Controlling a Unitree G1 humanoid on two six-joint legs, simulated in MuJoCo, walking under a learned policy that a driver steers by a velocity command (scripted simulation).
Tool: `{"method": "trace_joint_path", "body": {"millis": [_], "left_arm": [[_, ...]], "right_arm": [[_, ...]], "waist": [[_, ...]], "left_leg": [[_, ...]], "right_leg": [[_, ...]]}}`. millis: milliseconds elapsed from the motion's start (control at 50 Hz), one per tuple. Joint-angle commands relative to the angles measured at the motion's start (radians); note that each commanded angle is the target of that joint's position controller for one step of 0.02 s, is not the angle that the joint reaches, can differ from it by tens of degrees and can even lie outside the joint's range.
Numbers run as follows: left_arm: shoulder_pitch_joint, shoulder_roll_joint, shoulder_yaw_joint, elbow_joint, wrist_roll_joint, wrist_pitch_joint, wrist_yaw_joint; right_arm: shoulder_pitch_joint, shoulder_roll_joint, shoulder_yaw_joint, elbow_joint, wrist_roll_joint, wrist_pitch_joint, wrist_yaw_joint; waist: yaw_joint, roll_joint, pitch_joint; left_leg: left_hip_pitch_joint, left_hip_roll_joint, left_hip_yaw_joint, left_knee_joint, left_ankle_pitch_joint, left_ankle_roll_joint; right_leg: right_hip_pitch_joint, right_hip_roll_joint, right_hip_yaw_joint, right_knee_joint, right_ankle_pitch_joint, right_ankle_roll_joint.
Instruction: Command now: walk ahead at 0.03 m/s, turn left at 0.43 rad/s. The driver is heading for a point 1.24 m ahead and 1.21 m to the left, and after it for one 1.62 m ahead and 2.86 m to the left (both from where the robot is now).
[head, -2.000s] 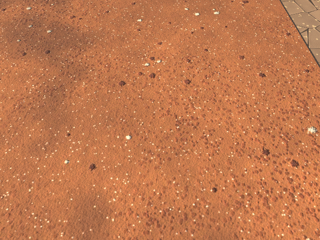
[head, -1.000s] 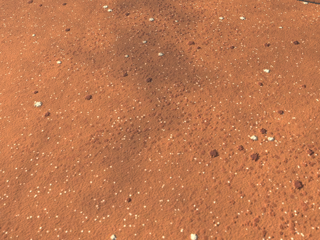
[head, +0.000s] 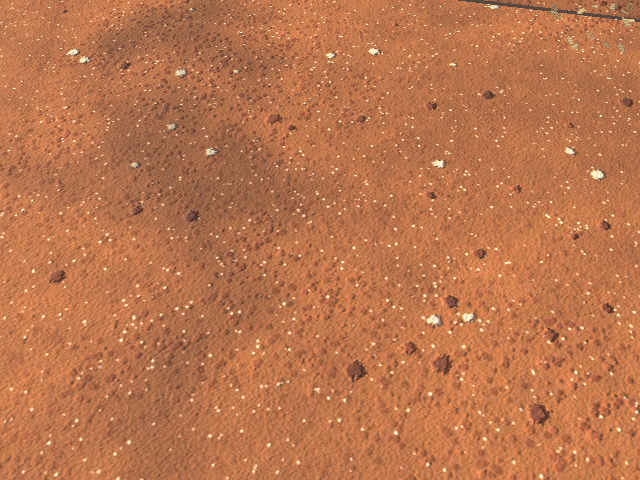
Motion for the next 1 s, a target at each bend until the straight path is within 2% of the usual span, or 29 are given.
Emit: {"method": "trace_joint_path", "body": {"millis": [20,60,80,100,120,140,160,180,200,220,260,340,420,480,540,560,580,600,620,640,660,680,720,800,900,940,960,980,1000], "left_arm": [[-0.006,0.196,0.058,-0.045,-0.013,0.001,0.005],[-0.033,0.198,0.061,-0.045,-0.026,0.002,0.009],[-0.002,0.186,0.059,-0.03,-0.025,-0.005,0.006],[-0.022,0.141,0.044,-0.061,0.015,-0.015,0.0],[-0.046,0.088,0.027,-0.111,0.033,-0.024,-0.005],[-0.075,0.138,0.04,-0.089,0.013,-0.024,-0.015],[-0.088,0.152,0.046,-0.089,-0.011,-0.024,-0.019],[-0.083,0.149,0.05,-0.071,-0.008,-0.023,-0.008],[-0.086,0.166,0.058,-0.072,0.006,-0.02,0.005],[-0.071,0.16,0.059,-0.068,0.01,-0.018,0.008],[-0.039,0.136,0.055,-0.064,0.004,-0.019,0.009],[-0.074,0.117,0.046,-0.078,0.002,-0.023,0.013],[-0.095,0.125,0.045,-0.088,-0.004,-0.034,0.002],[-0.082,0.136,0.047,-0.091,-0.01,-0.053,-0.012],[0.003,0.138,0.051,-0.069,-0.013,-0.072,-0.03],[0.032,0.174,0.061,-0.061,-0.006,-0.074,-0.03],[0.022,0.241,0.071,-0.074,0.011,-0.065,-0.021],[0.01,0.264,0.072,-0.076,0.048,-0.059,-0.027],[-0.026,0.207,0.057,-0.104,0.043,-0.06,-0.027],[-0.063,0.163,0.045,-0.115,0.032,-0.059,-0.023],[-0.085,0.152,0.041,-0.123,0.019,-0.056,-0.019],[-0.088,0.145,0.038,-0.121,0.005,-0.053,-0.014],[-0.059,0.15,0.035,-0.114,0.007,-0.043,-0.003],[-0.007,0.189,0.05,-0.109,0.012,-0.026,0.007],[-0.039,0.231,0.066,-0.115,-0.007,-0.021,-0.014],[-0.053,0.238,0.069,-0.111,-0.025,-0.022,-0.02],[-0.048,0.232,0.069,-0.104,-0.036,-0.022,-0.022],[-0.004,0.193,0.06,-0.084,-0.031,-0.023,-0.026],[0.001,0.117,0.037,-0.089,0.0,-0.024,-0.036]], "right_arm": [[-0.068,-0.081,-0.02,-0.099,0.004,-0.011,0.015],[0.003,-0.094,-0.033,-0.089,0.005,-0.015,0.022],[0.078,-0.139,-0.052,-0.076,-0.002,-0.019,0.012],[0.153,-0.261,-0.085,-0.079,-0.009,-0.022,-0.013],[0.159,-0.311,-0.084,-0.089,-0.041,-0.033,-0.011],[0.125,-0.239,-0.062,-0.102,-0.032,-0.048,-0.004],[0.056,-0.207,-0.054,-0.111,-0.018,-0.06,-0.008],[0.005,-0.188,-0.05,-0.117,-0.004,-0.062,-0.015],[-0.025,-0.174,-0.045,-0.122,0.007,-0.06,-0.023],[-0.028,-0.176,-0.044,-0.124,0.001,-0.056,-0.031],[-0.018,-0.186,-0.046,-0.125,-0.01,-0.053,-0.039],[-0.002,-0.206,-0.051,-0.124,-0.006,-0.043,-0.05],[-0.013,-0.213,-0.051,-0.133,-0.011,-0.032,-0.051],[-0.022,-0.212,-0.049,-0.144,-0.01,-0.023,-0.047],[-0.057,-0.198,-0.039,-0.164,0.005,-0.009,-0.054],[-0.04,-0.171,-0.031,-0.17,0.006,-0.005,-0.06],[0.027,-0.107,-0.015,-0.168,-0.009,-0.006,-0.058],[0.021,-0.161,-0.034,-0.197,-0.001,-0.016,-0.057],[0.058,-0.239,-0.058,-0.17,-0.007,-0.021,-0.055],[0.066,-0.253,-0.07,-0.149,0.002,-0.015,-0.052],[0.08,-0.223,-0.068,-0.128,0.004,-0.002,-0.057],[0.073,-0.202,-0.063,-0.131,0.001,0.008,-0.056],[0.037,-0.157,-0.05,-0.156,0.01,0.013,-0.047],[-0.032,-0.126,-0.032,-0.213,0.006,0.008,-0.034],[-0.01,-0.137,-0.032,-0.235,0.002,0.016,-0.01],[0.025,-0.14,-0.038,-0.232,0.002,0.022,0.001],[0.07,-0.136,-0.042,-0.217,0.004,0.023,0.003],[0.135,-0.158,-0.056,-0.19,0.008,0.022,-0.003],[0.226,-0.243,-0.084,-0.173,0.016,0.015,-0.017]], "waist": [[0.023,-0.12,-0.065],[-0.028,-0.113,-0.107],[-0.061,-0.061,-0.157],[-0.076,0.145,-0.225],[-0.057,0.278,-0.323],[-0.078,0.106,-0.311],[-0.051,0.077,-0.215],[-0.026,0.018,-0.159],[-0.015,0.027,-0.127],[-0.003,0.06,-0.132],[0.007,0.088,-0.149],[-0.014,0.106,-0.142],[-0.029,0.135,-0.125],[-0.03,0.15,-0.132],[0.027,0.148,-0.148],[0.028,0.106,-0.161],[-0.025,-0.129,-0.189],[-0.034,-0.325,-0.141],[-0.038,-0.218,-0.138],[-0.047,-0.158,-0.118],[-0.053,-0.126,-0.103],[-0.041,-0.131,-0.084],[-0.017,-0.158,-0.071],[0.033,-0.18,-0.11],[0.026,-0.199,-0.117],[-0.001,-0.19,-0.112],[-0.022,-0.172,-0.126],[-0.036,-0.111,-0.143],[-0.055,0.125,-0.139]], "left_leg": [[-0.053,-0.007,0.035,-0.063,-0.019,0.032],[0.097,-0.055,0.072,-0.233,0.109,0.077],[0.261,-0.061,0.019,-0.339,0.31,0.121],[0.504,0.138,-0.279,-0.343,0.785,0.222],[0.597,0.349,-0.624,-0.36,0.934,0.458],[0.56,0.335,-0.53,-0.378,0.822,0.448],[0.475,0.276,-0.42,-0.391,0.712,0.39],[0.414,0.212,-0.362,-0.403,0.582,0.328],[0.366,0.183,-0.342,-0.416,0.526,0.297],[0.319,0.155,-0.322,-0.425,0.526,0.292],[0.302,0.134,-0.312,-0.427,0.538,0.295],[0.292,0.117,-0.351,-0.423,0.411,0.282],[0.241,0.107,-0.423,-0.419,0.27,0.273],[0.255,0.108,-0.49,-0.375,0.344,0.266],[0.252,0.065,-0.52,-0.294,0.422,0.214],[0.189,0.019,-0.488,-0.231,0.311,0.164],[0.064,-0.099,-0.332,-0.007,-0.031,0.102],[-0.123,-0.199,-0.217,0.178,-0.341,0.055],[-0.135,-0.126,-0.236,0.36,-0.311,0.025],[-0.139,-0.111,-0.219,0.426,-0.239,0.007],[-0.147,-0.1,-0.201,0.457,-0.182,-0.016],[-0.175,-0.092,-0.192,0.483,-0.133,-0.035],[-0.171,-0.081,-0.135,0.431,-0.081,-0.059],[-0.147,-0.027,-0.089,0.237,-0.077,-0.075],[0.037,-0.018,-0.003,0.009,-0.049,-0.031],[0.111,-0.027,0.021,-0.132,0.027,0.008],[0.198,-0.051,0.048,-0.234,0.1,0.04],[0.345,-0.069,0.024,-0.295,0.129,0.078],[0.518,0.097,-0.245,-0.382,0.15,0.159]], "right_leg": [[0.131,-0.318,0.149,-0.005,0.777,-0.151],[0.099,-0.273,0.086,0.133,0.843,-0.093],[0.023,-0.214,0.038,0.283,0.782,-0.028],[-0.245,-0.116,0.007,0.563,0.33,0.063],[-0.473,0.067,0.134,0.789,-0.386,0.108],[-0.505,0.008,0.266,0.871,-0.389,0.103],[-0.533,-0.013,0.264,0.848,-0.3,0.092],[-0.541,-0.031,0.259,0.781,-0.218,0.093],[-0.53,-0.039,0.262,0.723,-0.148,0.102],[-0.48,-0.027,0.257,0.716,-0.098,0.113],[-0.451,-0.006,0.255,0.661,-0.053,0.13],[-0.436,0.005,0.27,0.483,-0.01,0.153],[-0.368,0.021,0.283,0.354,0.001,0.15],[-0.31,0.041,0.284,0.258,-0.025,0.133],[-0.157,0.049,0.263,-0.01,0.123,0.099],[-0.047,-0.028,0.308,-0.084,0.238,0.069],[0.066,-0.252,0.506,-0.097,0.446,-0.015],[0.03,-0.386,0.722,-0.114,0.595,-0.194],[0.013,-0.399,0.674,-0.107,0.582,-0.233],[-0.005,-0.333,0.557,-0.09,0.547,-0.192],[-0.005,-0.272,0.468,-0.082,0.481,-0.151],[0.001,-0.256,0.428,-0.081,0.477,-0.145],[0.003,-0.219,0.341,-0.096,0.485,-0.15],[0.102,-0.268,0.303,-0.095,0.512,-0.18],[0.03,-0.294,0.226,-0.077,0.507,-0.166],[0.011,-0.302,0.206,-0.026,0.473,-0.133],[-0.031,-0.29,0.177,0.012,0.347,-0.097],[-0.14,-0.254,0.129,0.102,0.154,-0.044],[-0.384,-0.152,0.023,0.39,-0.146,0.041]]}}
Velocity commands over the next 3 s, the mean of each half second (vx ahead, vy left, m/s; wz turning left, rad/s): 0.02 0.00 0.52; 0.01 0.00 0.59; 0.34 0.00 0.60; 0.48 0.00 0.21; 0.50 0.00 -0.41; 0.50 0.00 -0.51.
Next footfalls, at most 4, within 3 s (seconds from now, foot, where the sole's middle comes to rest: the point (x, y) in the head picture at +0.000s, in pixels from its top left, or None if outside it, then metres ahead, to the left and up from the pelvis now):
0.08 left None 0.08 0.12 -0.78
0.56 right None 0.16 -0.09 -0.78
1.00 left None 0.02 0.14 -0.78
1.48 right None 0.36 0.16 -0.78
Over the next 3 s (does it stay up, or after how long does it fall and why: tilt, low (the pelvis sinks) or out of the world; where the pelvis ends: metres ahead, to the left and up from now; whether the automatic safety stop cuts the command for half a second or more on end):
stays up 0.70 0.81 -0.02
